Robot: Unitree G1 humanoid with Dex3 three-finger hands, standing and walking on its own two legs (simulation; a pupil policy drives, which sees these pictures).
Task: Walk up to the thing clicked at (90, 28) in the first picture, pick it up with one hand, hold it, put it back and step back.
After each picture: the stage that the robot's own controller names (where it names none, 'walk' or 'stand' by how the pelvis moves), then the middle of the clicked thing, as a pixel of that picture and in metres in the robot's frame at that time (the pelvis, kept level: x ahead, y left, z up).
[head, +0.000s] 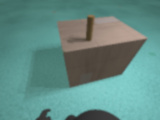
stand; (89, 29) +0.84 +0.05 +0.14
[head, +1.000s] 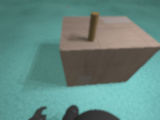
rise first; (92, 28) +0.76 +0.06 +0.16
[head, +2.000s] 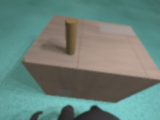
rise first; (70, 39) +0.50 +0.20 +0.17
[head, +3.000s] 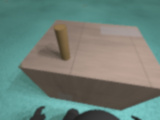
stand; (63, 45) +0.46 +0.22 +0.16
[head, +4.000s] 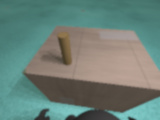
stand; (65, 50) +0.45 +0.20 +0.14
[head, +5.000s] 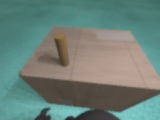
stand; (62, 51) +0.44 +0.22 +0.13
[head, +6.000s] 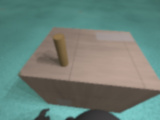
stand; (61, 52) +0.44 +0.23 +0.13
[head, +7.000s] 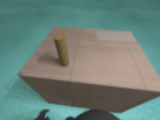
stand; (62, 52) +0.44 +0.22 +0.13
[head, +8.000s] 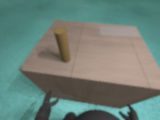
rise first; (63, 47) +0.46 +0.21 +0.14
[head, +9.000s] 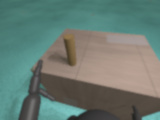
go down; (70, 51) +0.45 +0.20 +0.14
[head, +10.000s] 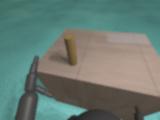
go down; (71, 51) +0.46 +0.20 +0.14
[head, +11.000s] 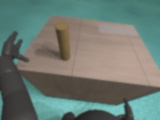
go down; (64, 44) +0.47 +0.18 +0.15
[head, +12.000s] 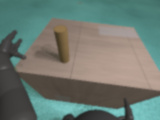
approach; (63, 47) +0.45 +0.18 +0.16
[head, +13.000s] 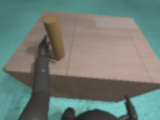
close in; (56, 41) +0.45 +0.20 +0.19
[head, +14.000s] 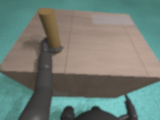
lift; (52, 35) +0.50 +0.21 +0.19
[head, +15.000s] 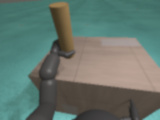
lift; (65, 35) +0.33 +0.14 +0.37
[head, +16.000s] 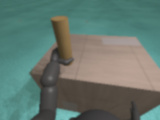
hold; (64, 44) +0.34 +0.17 +0.30
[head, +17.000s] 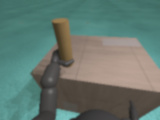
hold; (64, 46) +0.33 +0.16 +0.30
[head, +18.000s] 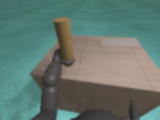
hold; (66, 45) +0.34 +0.16 +0.30
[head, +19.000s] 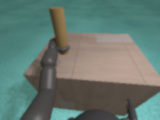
crouch; (60, 33) +0.44 +0.18 +0.31
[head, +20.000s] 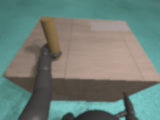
lower; (52, 40) +0.49 +0.22 +0.17
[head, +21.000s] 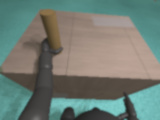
lower; (53, 35) +0.49 +0.21 +0.19
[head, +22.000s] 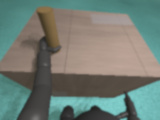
lower; (51, 34) +0.50 +0.22 +0.19
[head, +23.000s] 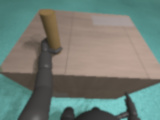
lower; (52, 35) +0.50 +0.21 +0.19
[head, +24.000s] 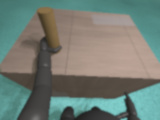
rest; (51, 34) +0.50 +0.22 +0.19
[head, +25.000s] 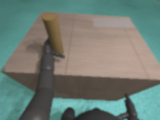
withdraw; (55, 38) +0.49 +0.21 +0.19
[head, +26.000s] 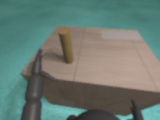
sink last; (67, 48) +0.46 +0.19 +0.16
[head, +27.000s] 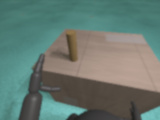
stand; (72, 47) +0.50 +0.19 +0.15
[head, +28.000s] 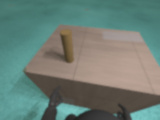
stand; (68, 48) +0.47 +0.20 +0.14
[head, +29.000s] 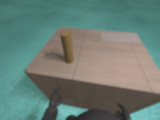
stand; (67, 49) +0.48 +0.20 +0.14
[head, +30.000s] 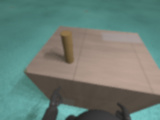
stand; (68, 49) +0.47 +0.20 +0.14
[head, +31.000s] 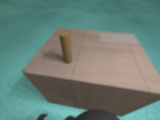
walk; (66, 49) +0.48 +0.20 +0.14
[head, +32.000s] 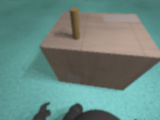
walk; (75, 25) +0.72 +0.19 +0.15
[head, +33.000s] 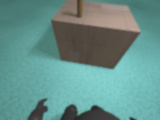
walk; (80, 5) +1.12 +0.20 +0.16
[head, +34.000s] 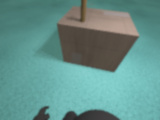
stand; (83, 11) +1.18 +0.18 +0.15
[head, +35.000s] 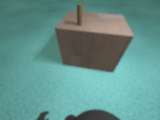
stand; (79, 15) +1.19 +0.20 +0.13
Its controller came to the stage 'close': yes
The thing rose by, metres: 0.21
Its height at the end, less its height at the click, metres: +0.00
